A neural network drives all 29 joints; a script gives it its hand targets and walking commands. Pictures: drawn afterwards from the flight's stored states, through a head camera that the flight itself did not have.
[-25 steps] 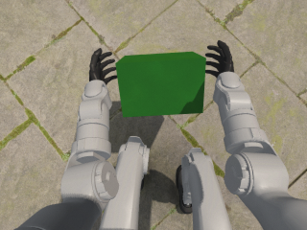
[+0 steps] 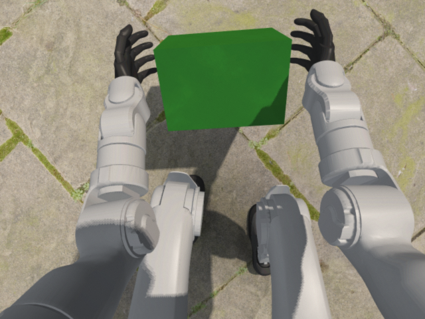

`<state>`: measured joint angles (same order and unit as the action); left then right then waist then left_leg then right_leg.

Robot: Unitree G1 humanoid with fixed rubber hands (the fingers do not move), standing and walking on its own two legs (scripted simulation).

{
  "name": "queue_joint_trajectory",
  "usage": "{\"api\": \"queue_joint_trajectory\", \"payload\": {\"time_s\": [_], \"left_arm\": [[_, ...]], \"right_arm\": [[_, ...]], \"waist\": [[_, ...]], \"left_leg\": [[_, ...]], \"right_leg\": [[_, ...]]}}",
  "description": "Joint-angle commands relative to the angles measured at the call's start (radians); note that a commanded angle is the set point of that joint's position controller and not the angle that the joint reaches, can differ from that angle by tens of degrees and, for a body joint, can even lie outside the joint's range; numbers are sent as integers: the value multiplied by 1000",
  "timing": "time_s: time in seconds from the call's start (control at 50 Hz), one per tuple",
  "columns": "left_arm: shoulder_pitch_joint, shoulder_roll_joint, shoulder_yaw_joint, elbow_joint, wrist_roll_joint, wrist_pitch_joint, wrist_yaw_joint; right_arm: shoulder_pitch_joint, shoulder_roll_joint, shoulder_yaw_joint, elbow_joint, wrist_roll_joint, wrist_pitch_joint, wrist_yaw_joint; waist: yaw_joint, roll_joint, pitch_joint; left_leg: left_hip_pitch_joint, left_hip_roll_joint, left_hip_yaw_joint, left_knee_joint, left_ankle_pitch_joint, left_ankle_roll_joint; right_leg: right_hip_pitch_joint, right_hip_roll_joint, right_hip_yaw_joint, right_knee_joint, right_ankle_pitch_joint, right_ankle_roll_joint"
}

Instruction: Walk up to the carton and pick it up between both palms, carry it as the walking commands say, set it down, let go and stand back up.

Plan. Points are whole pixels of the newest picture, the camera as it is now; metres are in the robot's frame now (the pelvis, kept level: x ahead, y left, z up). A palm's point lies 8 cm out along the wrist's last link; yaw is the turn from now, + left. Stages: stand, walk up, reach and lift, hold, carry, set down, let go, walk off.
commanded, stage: set down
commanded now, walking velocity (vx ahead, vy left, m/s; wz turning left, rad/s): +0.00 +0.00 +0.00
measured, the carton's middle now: (222, 76) +0.52 +0.06 -0.24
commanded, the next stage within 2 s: none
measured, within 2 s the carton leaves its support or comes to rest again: neither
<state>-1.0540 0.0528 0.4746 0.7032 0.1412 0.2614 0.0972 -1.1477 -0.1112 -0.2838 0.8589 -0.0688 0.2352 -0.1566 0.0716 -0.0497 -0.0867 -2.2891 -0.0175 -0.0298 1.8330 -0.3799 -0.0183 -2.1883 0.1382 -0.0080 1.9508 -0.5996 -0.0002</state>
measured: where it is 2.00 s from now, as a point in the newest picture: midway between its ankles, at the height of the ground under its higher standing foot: (225, 236)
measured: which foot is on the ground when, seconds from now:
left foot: down 0.00-1.00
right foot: down 0.00-1.00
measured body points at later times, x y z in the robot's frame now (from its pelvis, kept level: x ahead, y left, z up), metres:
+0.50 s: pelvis +0.00 +0.00 -0.04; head +0.35 +0.02 +0.24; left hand +0.50 +0.23 -0.20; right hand +0.55 -0.09 -0.21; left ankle +0.15 +0.12 -0.41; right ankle +0.08 -0.10 -0.41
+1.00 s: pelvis -0.01 +0.00 -0.06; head +0.35 +0.02 +0.22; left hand +0.51 +0.24 -0.22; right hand +0.56 -0.08 -0.22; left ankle +0.14 +0.12 -0.41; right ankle +0.08 -0.10 -0.41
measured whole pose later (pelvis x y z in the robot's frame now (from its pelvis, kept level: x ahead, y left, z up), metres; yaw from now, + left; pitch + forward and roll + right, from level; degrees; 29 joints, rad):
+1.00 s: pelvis -0.01 +0.00 -0.06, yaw +0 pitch +41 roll +0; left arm -1.31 0.26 0.42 1.01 0.01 0.17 0.04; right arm -1.40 -0.19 -0.25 1.06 -0.06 0.17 -0.10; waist 0.09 -0.02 0.20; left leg -2.36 0.00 0.00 2.06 -0.41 -0.01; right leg -2.26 0.16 0.00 2.19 -0.64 0.01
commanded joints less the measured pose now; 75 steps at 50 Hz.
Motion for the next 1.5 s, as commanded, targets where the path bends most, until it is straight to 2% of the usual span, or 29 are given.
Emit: {"api": "queue_joint_trajectory", "payload": {"time_s": [0.0, 0.34, 0.46, 0.54, 0.58, 0.64, 0.74, 0.98, 1.16, 1.48], "left_arm": [[-650, -778, -520, -34, -132, -44, -268], [-739, -645, -504, -6, -179, -95, -265], [-746, -641, -484, 58, -210, -109, -269], [-770, -622, -460, 98, -220, -113, -278], [-778, -596, -442, 128, -219, -115, -282], [-804, -577, -437, 131, -224, -119, -288], [-811, -565, -427, 159, -221, -120, -286], [-775, -542, -356, 253, -172, -104, -294], [-707, -527, -322, 285, -145, -101, -304], [-628, -447, -277, 326, -116, -106, -307]], "right_arm": [[-632, 937, 416, -130, 112, -54, 270], [-719, 857, 441, -89, 164, -92, 234], [-758, 800, 422, -70, 162, -114, 226], [-770, 753, 399, -41, 142, -123, 225], [-746, 731, 374, 8, 119, -119, 227], [-720, 730, 350, 33, 102, -114, 231], [-719, 720, 335, 50, 98, -111, 242], [-680, 670, 251, 125, 31, -92, 273], [-609, 646, 215, 156, -11, -87, 282], [-522, 588, 195, 188, -53, -87, 268]], "waist": [[50, 4, -1082], [87, -28, -1040], [66, -33, -948], [49, -49, -867], [36, -59, -795], [22, -52, -761], [27, -33, -714], [-1, -39, -561], [-12, -47, -513], [-12, -58, -464]], "left_leg": [[822, -74, 79, -25, 230, -11], [739, -50, 90, 101, 270, -11], [699, -45, 80, 137, 277, -10], [641, -45, 70, 155, 255, -8], [601, -46, 64, 160, 224, -6], [581, -44, 61, 166, 206, -4], [572, -46, 60, 176, 196, -2], [515, -49, 44, 169, 115, 5], [487, -51, 35, 173, 138, 5], [411, -47, 37, 191, 138, 5]], "right_leg": [[348, 45, -22, -188, 242, 9], [355, 35, -9, -81, 289, 13], [318, 33, -8, -51, 286, 5], [295, 27, -8, -32, 270, 1], [268, 23, -8, -26, 244, -2], [260, 22, -7, -17, 235, -8], [231, 21, -5, -6, 219, -10], [140, 8, -13, 0, 130, -16], [117, 5, -11, 5, 155, -14], [149, -4, 11, 2, 193, -8]]}}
